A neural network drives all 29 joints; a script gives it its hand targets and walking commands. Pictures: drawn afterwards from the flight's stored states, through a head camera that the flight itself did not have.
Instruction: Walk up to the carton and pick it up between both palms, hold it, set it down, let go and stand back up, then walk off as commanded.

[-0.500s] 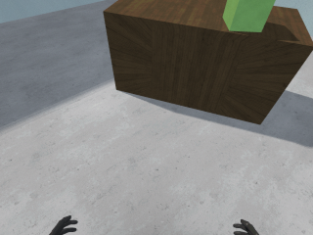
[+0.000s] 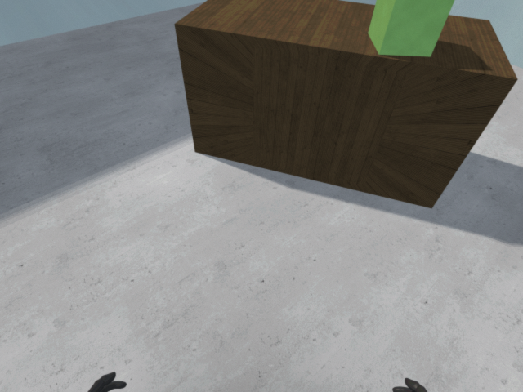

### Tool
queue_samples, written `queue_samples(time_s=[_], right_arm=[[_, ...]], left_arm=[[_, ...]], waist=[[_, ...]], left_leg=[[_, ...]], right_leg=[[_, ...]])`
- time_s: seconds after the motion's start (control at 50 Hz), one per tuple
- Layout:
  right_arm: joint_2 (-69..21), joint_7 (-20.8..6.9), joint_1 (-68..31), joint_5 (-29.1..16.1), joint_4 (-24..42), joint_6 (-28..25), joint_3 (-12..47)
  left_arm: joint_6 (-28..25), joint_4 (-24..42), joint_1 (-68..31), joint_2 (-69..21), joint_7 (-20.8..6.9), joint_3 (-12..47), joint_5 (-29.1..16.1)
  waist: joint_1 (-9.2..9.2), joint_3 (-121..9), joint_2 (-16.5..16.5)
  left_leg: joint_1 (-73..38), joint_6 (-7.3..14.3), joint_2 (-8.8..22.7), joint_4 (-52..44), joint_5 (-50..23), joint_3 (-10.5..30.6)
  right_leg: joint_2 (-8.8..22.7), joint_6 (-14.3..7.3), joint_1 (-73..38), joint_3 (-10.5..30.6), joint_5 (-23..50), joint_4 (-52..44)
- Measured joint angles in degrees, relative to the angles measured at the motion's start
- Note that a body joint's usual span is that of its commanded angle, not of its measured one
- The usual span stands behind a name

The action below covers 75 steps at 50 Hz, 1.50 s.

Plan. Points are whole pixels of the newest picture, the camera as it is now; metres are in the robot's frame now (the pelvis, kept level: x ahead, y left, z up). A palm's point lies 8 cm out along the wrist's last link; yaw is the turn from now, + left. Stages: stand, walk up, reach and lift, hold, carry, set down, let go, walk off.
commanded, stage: stand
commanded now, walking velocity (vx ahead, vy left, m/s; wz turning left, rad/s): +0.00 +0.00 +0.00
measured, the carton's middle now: (409, 10) +1.38 -0.54 +0.08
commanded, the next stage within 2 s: none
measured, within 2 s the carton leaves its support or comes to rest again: neither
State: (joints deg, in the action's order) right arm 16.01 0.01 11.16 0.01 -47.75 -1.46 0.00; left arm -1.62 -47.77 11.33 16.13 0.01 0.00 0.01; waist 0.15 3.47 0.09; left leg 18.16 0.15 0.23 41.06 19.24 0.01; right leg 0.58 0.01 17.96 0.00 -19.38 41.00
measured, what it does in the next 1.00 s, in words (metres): stands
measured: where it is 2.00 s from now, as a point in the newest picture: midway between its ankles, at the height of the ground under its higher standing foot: outside the picture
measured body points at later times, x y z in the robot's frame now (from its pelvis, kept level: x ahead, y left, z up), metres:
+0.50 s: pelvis +0.00 +0.00 +0.00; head +0.01 +0.00 +0.45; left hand +0.11 +0.27 -0.12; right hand +0.10 -0.26 -0.12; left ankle +0.03 +0.12 -0.72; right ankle +0.03 -0.12 -0.72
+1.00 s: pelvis +0.00 +0.00 +0.00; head +0.01 +0.00 +0.45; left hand +0.11 +0.28 -0.12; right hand +0.10 -0.26 -0.13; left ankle +0.03 +0.12 -0.72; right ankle +0.03 -0.12 -0.72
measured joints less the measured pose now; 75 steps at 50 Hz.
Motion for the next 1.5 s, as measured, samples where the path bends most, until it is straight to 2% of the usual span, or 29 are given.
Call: queue_samples(time_s=[0.56, 1.5], right_arm=[[0.0, 0.0, 0.0, 0.0, -2.1, 0.0, 0.0], [0.4, 0.0, 0.0, 0.0, -3.4, 0.0, 0.0]], left_arm=[[-0.1, -1.5, -1.3, 0.6, 0.0, 0.0, 0.0], [-0.1, -4.6, -1.6, 0.7, 0.0, 0.0, 0.0]], waist=[[0.26, 1.7, 0.0], [-0.43, 1.9, 0.0]], left_leg=[[0.0, 0.2, -0.2, 0.0, -0.1, 0.0], [0.1, 0.3, -0.4, 0.0, -0.1, 0.0]], right_leg=[[0.2, 0.0, 0.0, 0.0, 0.1, 0.0], [0.4, 0.0, 0.0, 0.0, -0.1, 0.0]])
